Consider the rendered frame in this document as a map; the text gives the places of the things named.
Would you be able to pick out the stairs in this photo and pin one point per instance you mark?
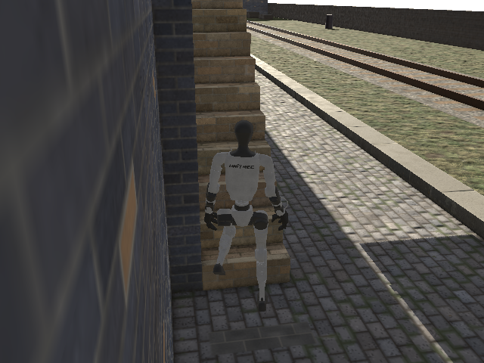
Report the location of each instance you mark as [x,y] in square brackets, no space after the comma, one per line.
[226,93]

